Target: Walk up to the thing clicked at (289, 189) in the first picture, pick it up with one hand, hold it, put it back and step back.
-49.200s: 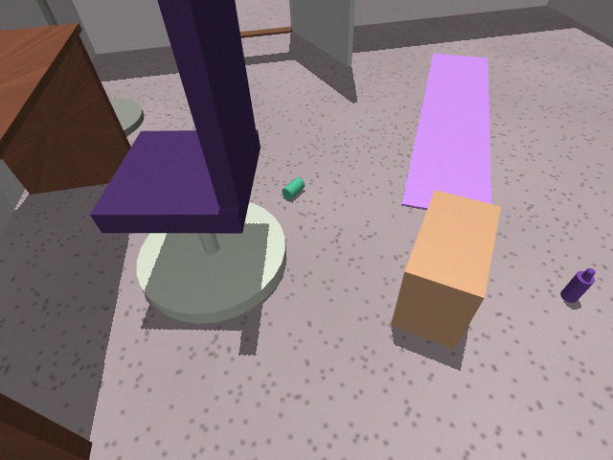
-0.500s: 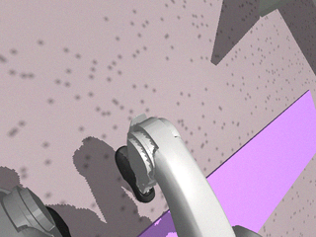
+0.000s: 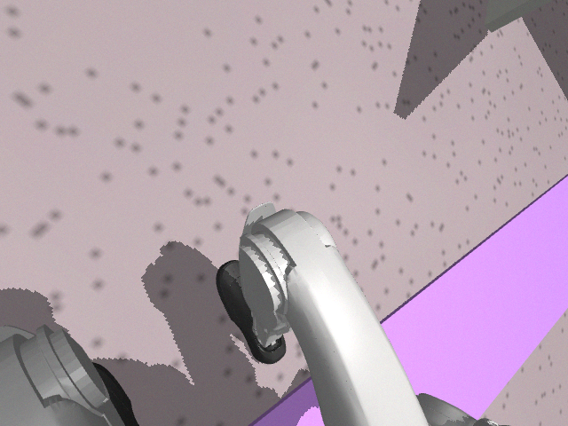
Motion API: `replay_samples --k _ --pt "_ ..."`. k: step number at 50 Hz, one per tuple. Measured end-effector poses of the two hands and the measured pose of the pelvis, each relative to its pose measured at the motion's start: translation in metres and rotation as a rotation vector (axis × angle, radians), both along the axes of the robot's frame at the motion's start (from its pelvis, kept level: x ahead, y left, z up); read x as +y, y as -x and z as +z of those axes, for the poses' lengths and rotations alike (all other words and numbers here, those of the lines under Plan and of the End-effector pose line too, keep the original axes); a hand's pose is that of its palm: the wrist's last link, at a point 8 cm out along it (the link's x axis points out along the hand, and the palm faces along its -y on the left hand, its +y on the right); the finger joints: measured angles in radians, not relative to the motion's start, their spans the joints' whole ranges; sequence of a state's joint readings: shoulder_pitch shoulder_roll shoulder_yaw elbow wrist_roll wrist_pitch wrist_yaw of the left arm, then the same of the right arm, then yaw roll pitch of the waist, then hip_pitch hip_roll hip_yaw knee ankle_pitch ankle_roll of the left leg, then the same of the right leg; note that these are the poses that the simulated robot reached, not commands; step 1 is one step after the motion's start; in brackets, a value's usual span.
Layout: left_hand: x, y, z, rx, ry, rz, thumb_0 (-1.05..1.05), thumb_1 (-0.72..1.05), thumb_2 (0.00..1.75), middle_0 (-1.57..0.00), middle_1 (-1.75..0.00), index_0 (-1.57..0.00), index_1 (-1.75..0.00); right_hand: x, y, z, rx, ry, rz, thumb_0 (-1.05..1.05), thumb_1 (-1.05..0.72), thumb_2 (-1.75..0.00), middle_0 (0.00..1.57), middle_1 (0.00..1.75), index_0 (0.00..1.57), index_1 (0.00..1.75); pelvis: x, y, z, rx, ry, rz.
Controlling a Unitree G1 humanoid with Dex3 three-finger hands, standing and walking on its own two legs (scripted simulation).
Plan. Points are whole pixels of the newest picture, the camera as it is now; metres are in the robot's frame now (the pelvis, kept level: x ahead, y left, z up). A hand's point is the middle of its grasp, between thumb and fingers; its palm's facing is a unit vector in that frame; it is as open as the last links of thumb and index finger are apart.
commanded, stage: settle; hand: left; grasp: from above
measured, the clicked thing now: out of the picture +0.47 +0.32 -0.28
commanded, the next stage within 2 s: lift in 0.62 s
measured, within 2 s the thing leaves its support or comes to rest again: leaves its support in 0.04 s
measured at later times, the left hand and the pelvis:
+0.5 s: hand out of the picture +0.45 +0.33 -0.17, palm faces -0.04 -0.48 -0.87, open 12.7 cm; pelvis +0.00 +0.00 +0.03, yaw +2 degrees
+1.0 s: hand out of the picture +0.45 +0.32 -0.12, palm faces +0.02 -0.50 -0.87, open 12.7 cm; pelvis +0.01 -0.01 +0.04, yaw +5 degrees
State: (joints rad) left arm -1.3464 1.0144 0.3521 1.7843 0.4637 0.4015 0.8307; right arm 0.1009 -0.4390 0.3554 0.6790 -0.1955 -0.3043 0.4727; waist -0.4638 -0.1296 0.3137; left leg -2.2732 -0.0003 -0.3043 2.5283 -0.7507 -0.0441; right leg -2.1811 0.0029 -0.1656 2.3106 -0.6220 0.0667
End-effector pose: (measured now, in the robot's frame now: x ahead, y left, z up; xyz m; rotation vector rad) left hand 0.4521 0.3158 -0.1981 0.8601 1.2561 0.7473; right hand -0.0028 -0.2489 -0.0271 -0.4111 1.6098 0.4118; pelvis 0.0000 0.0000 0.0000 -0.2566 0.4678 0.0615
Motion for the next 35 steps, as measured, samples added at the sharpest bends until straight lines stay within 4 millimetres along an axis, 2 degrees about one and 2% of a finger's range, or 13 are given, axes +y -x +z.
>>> replay_samples --k 8,18,22,27,35 --pt "0.009 0.000 0.018 -0.017 0.000 0.028 -0.03 -0.29 0.72 -0.60 -0.63 -0.38 -0.70 -0.004 -0.001 0.006 0.004 0.011 -0.034 0.00 -0.91 -0.90 0.19 0.30 0.19 0.30 -0.003 0.001 0.010 0.034 -0.008 0.000" --pt "0.032 -0.006 0.067 -0.022 -0.055 -0.029 -0.02 -0.27 0.69 -0.63 -0.62 -0.38 -0.66 -0.011 0.002 0.012 -0.006 0.038 -0.103 0.00 -0.91 -0.90 0.19 0.30 0.19 0.30 -0.004 -0.002 0.022 0.091 -0.023 0.000" --pt "0.030 0.002 0.079 0.010 -0.035 -0.047 -0.02 -0.27 0.69 -0.63 -0.61 -0.38 -0.66 -0.011 0.001 0.008 -0.029 0.036 -0.127 0.00 -0.90 -0.90 0.19 0.30 0.19 0.30 -0.004 -0.003 0.025 0.103 -0.032 0.004" --pt "0.022 0.009 0.085 0.032 0.005 -0.070 -0.02 -0.27 0.70 -0.64 -0.61 -0.39 -0.65 -0.010 -0.002 0.001 -0.065 0.035 -0.149 0.00 -0.90 -0.90 0.19 0.30 0.19 0.30 -0.005 -0.002 0.026 0.108 -0.046 0.010" --pt "0.016 0.006 0.101 0.013 -0.028 -0.078 -0.03 -0.29 0.70 -0.66 -0.60 -0.40 -0.65 -0.015 -0.007 -0.009 -0.099 0.039 -0.172 0.00 -0.90 -0.90 0.19 0.30 0.19 0.30 -0.009 -0.001 0.028 0.116 -0.072 0.015"
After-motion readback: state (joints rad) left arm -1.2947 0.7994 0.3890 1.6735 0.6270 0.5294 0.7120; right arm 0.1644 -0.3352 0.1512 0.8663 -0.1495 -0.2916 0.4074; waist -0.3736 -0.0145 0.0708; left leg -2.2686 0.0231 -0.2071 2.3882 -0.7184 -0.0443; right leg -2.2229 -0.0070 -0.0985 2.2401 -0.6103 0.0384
